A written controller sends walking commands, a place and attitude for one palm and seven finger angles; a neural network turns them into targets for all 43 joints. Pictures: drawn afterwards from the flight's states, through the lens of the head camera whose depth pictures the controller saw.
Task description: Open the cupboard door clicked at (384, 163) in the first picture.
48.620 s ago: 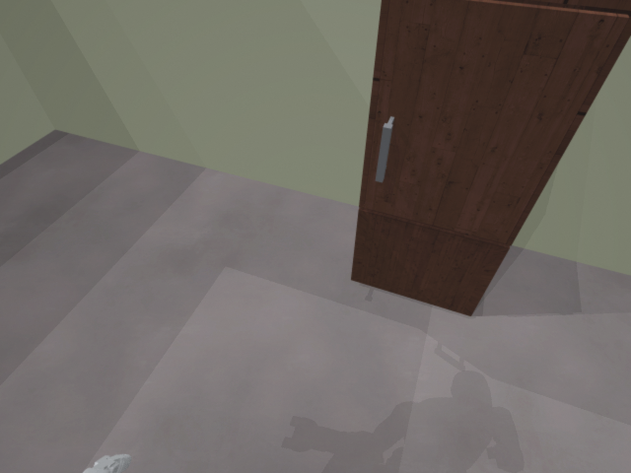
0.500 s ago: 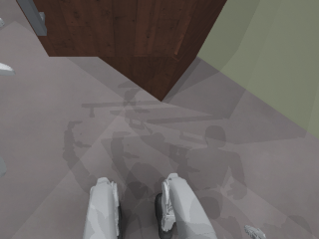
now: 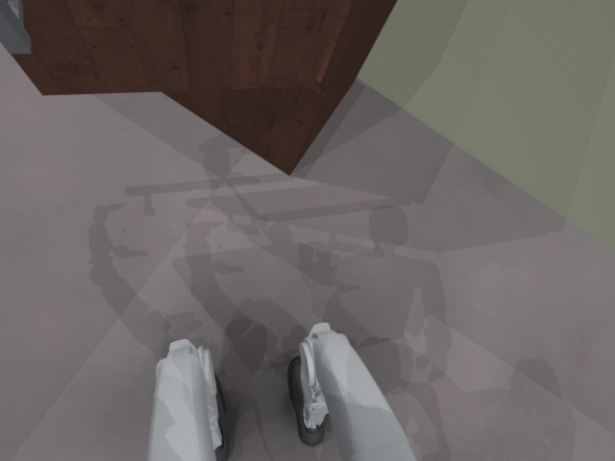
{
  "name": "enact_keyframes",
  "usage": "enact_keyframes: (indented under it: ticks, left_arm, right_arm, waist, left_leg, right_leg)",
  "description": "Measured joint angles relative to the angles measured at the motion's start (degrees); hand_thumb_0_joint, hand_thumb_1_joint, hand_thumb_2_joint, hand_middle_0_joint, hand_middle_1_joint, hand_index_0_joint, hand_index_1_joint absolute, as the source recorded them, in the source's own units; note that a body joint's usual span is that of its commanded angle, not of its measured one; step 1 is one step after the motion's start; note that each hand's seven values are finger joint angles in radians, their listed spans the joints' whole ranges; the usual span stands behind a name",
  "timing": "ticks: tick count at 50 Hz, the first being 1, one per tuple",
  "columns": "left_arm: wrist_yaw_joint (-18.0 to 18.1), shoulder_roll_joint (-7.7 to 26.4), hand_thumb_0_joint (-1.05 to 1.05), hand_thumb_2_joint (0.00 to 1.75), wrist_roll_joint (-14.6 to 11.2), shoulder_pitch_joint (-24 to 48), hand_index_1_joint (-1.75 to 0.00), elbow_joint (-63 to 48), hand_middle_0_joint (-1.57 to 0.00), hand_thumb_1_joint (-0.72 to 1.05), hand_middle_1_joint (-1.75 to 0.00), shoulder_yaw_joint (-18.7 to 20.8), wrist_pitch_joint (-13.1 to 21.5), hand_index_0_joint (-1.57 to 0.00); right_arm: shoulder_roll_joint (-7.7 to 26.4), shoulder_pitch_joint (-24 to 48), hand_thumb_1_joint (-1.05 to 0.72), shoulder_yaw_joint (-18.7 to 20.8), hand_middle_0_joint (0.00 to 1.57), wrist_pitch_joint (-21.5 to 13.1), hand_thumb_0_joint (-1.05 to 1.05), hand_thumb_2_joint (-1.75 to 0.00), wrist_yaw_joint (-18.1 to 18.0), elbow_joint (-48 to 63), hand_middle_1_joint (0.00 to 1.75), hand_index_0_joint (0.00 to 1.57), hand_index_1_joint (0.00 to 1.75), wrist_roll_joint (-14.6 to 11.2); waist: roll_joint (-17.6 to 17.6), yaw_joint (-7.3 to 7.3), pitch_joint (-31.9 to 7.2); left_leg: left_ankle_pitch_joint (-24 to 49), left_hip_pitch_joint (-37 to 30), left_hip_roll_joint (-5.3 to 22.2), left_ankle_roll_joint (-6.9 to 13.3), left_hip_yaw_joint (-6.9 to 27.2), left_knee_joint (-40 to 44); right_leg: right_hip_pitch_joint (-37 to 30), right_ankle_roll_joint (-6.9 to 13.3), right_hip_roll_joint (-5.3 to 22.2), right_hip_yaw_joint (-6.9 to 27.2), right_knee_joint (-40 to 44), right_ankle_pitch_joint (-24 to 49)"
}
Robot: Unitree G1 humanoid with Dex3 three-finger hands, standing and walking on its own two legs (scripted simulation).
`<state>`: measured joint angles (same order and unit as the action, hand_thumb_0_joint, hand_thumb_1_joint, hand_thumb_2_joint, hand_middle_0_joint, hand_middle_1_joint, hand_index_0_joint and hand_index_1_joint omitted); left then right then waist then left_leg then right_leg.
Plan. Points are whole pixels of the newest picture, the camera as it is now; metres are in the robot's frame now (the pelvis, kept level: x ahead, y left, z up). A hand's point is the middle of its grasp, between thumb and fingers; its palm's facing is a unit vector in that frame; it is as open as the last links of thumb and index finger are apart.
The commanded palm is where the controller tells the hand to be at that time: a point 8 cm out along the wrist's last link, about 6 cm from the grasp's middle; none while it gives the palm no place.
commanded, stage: move the hooked fingers beside the handle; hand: left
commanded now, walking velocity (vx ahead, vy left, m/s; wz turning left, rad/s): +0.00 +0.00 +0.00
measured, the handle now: out of the picture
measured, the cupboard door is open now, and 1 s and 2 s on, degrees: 42 42 42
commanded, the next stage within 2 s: slide the fingers in behind the handle in 0.60 s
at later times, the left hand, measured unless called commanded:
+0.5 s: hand out of the picture +0.55 +0.32 +0.07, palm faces +0.12 -0.99 -0.04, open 14.0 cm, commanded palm +0.55 +0.34 +0.06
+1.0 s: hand out of the picture +0.55 +0.31 +0.06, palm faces +0.09 -1.00 -0.02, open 14.0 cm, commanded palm +0.55 +0.31 +0.06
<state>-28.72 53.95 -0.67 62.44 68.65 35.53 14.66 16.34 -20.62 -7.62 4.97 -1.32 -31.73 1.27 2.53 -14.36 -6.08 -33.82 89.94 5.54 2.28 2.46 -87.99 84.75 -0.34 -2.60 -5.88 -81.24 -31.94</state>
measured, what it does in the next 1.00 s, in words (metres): stands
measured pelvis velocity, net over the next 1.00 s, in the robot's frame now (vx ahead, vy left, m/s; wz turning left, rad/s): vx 0.00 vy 0.00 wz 0.01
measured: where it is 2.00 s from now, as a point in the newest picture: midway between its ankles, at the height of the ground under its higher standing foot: (262, 424)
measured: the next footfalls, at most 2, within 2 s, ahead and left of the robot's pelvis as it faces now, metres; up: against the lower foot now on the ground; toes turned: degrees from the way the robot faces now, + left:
none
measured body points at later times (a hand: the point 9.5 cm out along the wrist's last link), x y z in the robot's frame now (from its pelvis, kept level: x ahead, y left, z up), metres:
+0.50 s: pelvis +0.00 -0.01 +0.00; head +0.22 +0.06 +0.39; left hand +0.53 +0.37 +0.07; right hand +0.04 -0.28 -0.08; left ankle +0.04 +0.10 -0.56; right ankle +0.05 -0.13 -0.56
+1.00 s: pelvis +0.00 +0.00 +0.00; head +0.21 +0.06 +0.39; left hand +0.54 +0.36 +0.06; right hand +0.02 -0.27 -0.09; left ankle +0.04 +0.10 -0.56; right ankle +0.05 -0.13 -0.56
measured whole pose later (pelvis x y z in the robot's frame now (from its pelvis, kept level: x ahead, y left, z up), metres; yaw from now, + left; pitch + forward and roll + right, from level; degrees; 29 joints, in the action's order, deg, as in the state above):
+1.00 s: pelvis +0.00 +0.00 +0.00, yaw +0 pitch +35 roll -9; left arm -25.8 50.4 -0.8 63.4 67.0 32.0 14.0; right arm 16.0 -19.3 -7.4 4.7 -1.1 -32.0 1.4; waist 2.1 -14.8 -6.7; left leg -33.6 89.8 5.3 1.8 3.5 -88.0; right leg 84.3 0.1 -2.6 -6.7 -81.1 -32.0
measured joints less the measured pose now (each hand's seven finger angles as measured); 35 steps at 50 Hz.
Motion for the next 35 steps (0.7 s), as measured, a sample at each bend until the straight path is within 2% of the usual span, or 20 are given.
enact_keyframes:
  ticks: [5,13,18,24,30,35]
  left_arm:
    - [0.6,-1.5,-0.01,0.3,-0.6,-0.8,-1.2,-2.3,-0.3,-0.5,-1.2,0.0,1.2,-0.3]
    - [0.7,-2.7,-0.01,0.3,-0.8,-0.1,-1.2,-0.6,-0.3,-0.5,-1.2,-4.3,0.1,-0.3]
    - [1.4,-3.2,-0.01,0.3,-0.8,-0.3,-1.2,0.9,-0.3,-0.5,-1.2,-3.8,1.1,-0.3]
    - [2.2,-1.9,-0.01,0.3,0.0,0.1,-1.2,0.4,-0.3,-0.5,-1.2,-1.7,3.1,-0.3]
    - [1.0,0.8,-0.01,0.3,0.2,1.7,-1.2,2.6,-0.3,-0.5,-1.2,-2.2,1.4,-0.3]
    - [0.1,1.7,-0.01,0.3,0.0,2.8,-1.2,1.9,-0.3,-0.5,-1.2,-1.7,1.3,-0.3]
  right_arm:
    - [-0.3,0.6,-0.9,0.5,0.21,0.0,0.0,-0.9,0.6,-0.9,0.3,0.21,0.3,0.1]
    - [0.2,1.5,-0.9,1.1,0.21,0.0,0.0,-0.9,0.3,-0.3,0.3,0.21,0.3,-0.1]
    - [0.7,2.2,-0.9,0.8,0.2,-0.3,0.0,-0.9,0.0,0.3,0.3,0.21,0.3,0.0]
    - [0.6,2.9,-0.9,0.7,0.2,-0.1,0.0,-0.9,0.0,0.7,0.3,0.21,0.3,0.0]
    - [0.4,2.5,-0.9,-0.3,0.2,0.3,0.0,-0.9,-0.2,0.5,0.3,0.21,0.3,-0.4]
    - [0.2,2.1,-0.9,-0.6,0.21,0.1,0.0,-0.9,-0.4,-0.2,0.3,0.21,0.3,-0.3]
  waist:
    - [-0.5,0.56,-0.2]
    - [-0.6,0.78,-0.9]
    - [-0.7,0.33,-1.0]
    - [-0.7,-0.33,-0.3]
    - [-0.5,-0.18,0.4]
    - [-0.5,-0.24,0.2]
  left_leg:
    - [0.0,-1.0,-0.2,-0.2,0.4,0.8]
    - [0.2,-2.8,-0.6,-0.5,1.0,2.0]
    - [0.1,-2.8,-0.4,-0.5,0.9,1.7]
    - [-0.1,-1.7,-0.1,-0.6,0.8,0.5]
    - [0.0,-0.3,-0.1,-0.5,0.8,-0.4]
    - [-0.1,1.4,-0.2,-0.6,1.1,-1.4]
  right_leg:
    - [-1.3,0.1,0.1,-0.4,0.9,-0.1]
    - [-3.4,0.4,0.3,-1.0,2.2,-0.1]
    - [-3.2,0.4,0.2,-0.8,1.8,-0.3]
    - [-1.9,0.6,0.0,-0.7,0.5,-0.4]
    - [-0.4,0.6,0.0,-0.7,-0.6,-0.4]
    - [1.2,0.7,0.0,-0.9,-1.5,-0.5]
